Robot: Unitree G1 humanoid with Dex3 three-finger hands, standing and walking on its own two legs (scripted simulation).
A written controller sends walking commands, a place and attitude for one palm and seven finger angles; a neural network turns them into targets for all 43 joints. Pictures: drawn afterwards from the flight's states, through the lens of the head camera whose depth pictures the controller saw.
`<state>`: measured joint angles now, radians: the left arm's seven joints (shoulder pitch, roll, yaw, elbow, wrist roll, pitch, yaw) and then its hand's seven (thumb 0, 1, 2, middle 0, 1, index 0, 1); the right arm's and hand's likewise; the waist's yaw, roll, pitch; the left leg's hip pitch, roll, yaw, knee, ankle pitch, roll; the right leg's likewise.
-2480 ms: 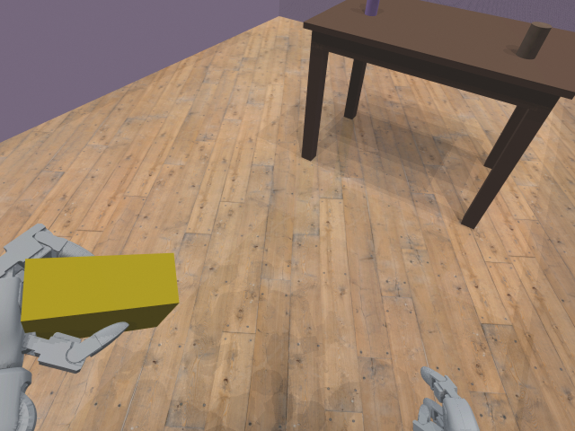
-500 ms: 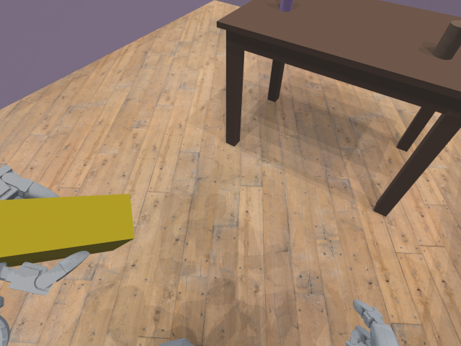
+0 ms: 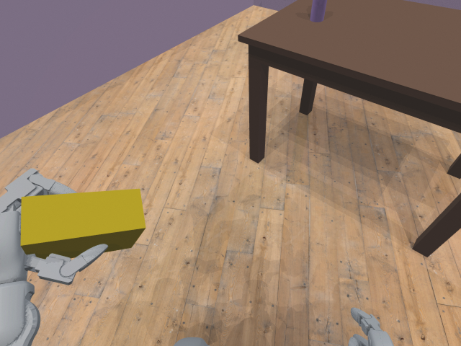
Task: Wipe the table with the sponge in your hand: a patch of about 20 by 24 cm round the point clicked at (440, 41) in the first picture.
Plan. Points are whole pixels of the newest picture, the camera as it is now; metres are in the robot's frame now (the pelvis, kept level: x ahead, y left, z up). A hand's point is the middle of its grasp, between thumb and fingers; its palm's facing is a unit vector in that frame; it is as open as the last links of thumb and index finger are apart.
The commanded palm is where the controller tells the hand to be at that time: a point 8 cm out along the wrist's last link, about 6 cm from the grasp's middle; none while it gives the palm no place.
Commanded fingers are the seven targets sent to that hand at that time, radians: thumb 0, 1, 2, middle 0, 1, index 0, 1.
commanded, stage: walk to a spot facing it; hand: left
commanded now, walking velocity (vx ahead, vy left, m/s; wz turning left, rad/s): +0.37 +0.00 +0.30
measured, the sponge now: (103, 224) +0.24 +0.20 +0.15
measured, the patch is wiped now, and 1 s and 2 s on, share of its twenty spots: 0.00 0.00 0.00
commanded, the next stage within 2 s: turn to face it in 1.08 s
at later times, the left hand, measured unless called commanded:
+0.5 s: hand (74, 149) +0.35 +0.27 +0.19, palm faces +0.48 -0.78 -0.40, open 9.8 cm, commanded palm +0.27 +0.30 +0.20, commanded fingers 0.00 0.10 1.30 -1.20 -1.60 -1.20 -1.60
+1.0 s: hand (107, 121) +0.41 +0.24 +0.19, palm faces +0.55 -0.70 -0.46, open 9.8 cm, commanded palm +0.33 +0.28 +0.20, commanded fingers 0.00 0.10 1.30 -1.20 -1.60 -1.20 -1.60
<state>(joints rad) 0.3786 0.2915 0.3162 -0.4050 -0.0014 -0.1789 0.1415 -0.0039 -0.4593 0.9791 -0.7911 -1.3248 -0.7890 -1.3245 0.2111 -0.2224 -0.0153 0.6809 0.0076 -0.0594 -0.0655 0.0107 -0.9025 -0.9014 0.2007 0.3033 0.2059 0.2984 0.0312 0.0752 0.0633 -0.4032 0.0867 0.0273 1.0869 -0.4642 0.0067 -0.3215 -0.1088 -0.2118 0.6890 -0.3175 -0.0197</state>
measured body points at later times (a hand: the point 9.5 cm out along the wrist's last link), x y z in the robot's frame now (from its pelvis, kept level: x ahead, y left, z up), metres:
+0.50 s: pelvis +0.14 +0.01 +0.01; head +0.17 +0.03 +0.45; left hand +0.31 +0.31 +0.21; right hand +0.33 -0.18 -0.08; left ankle +0.18 +0.11 -0.72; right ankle +0.13 -0.12 -0.64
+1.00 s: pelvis +0.26 -0.03 +0.02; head +0.30 -0.02 +0.47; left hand +0.38 +0.28 +0.21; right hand +0.49 -0.25 -0.07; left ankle +0.28 +0.13 -0.65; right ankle +0.26 -0.13 -0.72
